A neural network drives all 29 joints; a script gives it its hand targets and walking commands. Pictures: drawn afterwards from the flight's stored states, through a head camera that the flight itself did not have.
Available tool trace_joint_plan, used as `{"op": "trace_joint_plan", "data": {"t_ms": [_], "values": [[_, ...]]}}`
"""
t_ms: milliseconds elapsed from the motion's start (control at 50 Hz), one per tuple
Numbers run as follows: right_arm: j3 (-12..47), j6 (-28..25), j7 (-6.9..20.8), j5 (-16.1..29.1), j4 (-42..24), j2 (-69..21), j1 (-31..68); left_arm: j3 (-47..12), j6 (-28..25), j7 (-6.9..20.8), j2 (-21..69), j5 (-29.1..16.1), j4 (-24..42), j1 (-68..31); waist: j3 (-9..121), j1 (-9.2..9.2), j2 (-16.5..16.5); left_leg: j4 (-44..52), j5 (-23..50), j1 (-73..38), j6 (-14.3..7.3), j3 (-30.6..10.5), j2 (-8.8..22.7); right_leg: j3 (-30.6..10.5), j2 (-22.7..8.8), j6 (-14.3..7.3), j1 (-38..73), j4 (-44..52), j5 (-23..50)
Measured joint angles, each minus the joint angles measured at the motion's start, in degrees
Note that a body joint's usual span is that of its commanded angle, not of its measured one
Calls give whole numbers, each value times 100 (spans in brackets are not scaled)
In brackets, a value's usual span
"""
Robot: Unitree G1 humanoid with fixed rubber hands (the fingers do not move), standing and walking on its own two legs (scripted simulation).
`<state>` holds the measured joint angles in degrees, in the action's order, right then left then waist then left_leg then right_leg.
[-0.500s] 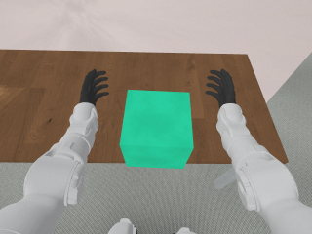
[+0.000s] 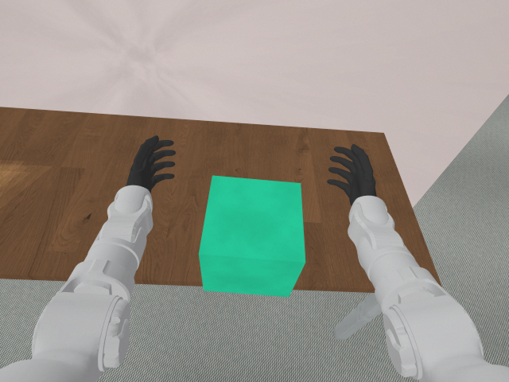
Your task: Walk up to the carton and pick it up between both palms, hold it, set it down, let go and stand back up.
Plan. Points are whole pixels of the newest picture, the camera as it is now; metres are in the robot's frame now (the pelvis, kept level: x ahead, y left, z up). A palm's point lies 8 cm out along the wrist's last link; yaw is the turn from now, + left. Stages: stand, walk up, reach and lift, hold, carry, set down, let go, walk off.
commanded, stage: set down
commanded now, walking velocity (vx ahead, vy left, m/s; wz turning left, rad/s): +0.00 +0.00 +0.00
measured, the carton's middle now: (251, 237) +0.40 +0.02 -0.09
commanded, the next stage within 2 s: let go in 1.86 s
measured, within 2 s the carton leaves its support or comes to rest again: neither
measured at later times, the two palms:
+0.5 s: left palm (127, 264) +0.28 +0.22 -0.01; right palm (361, 277) +0.30 -0.16 -0.01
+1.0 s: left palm (121, 320) +0.21 +0.22 -0.05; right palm (364, 336) +0.21 -0.17 -0.05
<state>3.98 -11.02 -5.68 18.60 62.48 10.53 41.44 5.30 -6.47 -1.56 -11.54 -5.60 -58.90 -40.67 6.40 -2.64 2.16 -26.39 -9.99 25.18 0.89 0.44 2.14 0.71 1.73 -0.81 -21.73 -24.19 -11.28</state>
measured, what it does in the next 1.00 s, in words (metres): stands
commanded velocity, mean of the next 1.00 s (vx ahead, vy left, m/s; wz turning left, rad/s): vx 0.00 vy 0.00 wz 0.00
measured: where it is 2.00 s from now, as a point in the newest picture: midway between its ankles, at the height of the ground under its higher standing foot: outside the picture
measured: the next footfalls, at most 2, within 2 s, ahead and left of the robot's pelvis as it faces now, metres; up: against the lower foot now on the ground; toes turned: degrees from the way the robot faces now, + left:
none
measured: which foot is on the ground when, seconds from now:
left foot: down 0.00-1.00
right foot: down 0.00-1.00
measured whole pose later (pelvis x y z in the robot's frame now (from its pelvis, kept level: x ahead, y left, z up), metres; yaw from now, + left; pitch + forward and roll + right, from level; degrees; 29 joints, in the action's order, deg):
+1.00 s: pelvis +0.02 +0.00 +0.00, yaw +0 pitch -1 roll +0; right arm 3.7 -32.3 -1.3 7.3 46.2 4.5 -5.4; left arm -0.6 -22.2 -3.1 -9.2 -6.1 -37.5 7.4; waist -2.2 -2.0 1.6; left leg -29.6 -15.1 13.2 0.4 1.3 1.1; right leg -0.6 0.8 -0.5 -10.8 -29.2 -17.1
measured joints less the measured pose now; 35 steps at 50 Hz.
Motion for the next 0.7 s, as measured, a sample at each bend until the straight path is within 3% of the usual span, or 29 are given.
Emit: {"op": "trace_joint_plan", "data": {"t_ms": [320, 700], "values": [[-169, -769, 81, -507, -1284, -388, -2141, -158, -786, -162, 252, -72, 1379, 2230, -373, 31, -96, -82, -141, -373, -56, 7, -55, -11, -52, 52, 407, -23, -115], [6, -1941, 377, -771, -1680, -497, -4034, -452, -1743, -139, 250, -117, 1967, 4094, -653, 74, -54, -286, -421, -872, -50, 51, -91, -83, -81, 42, 821, -377, -459]]}}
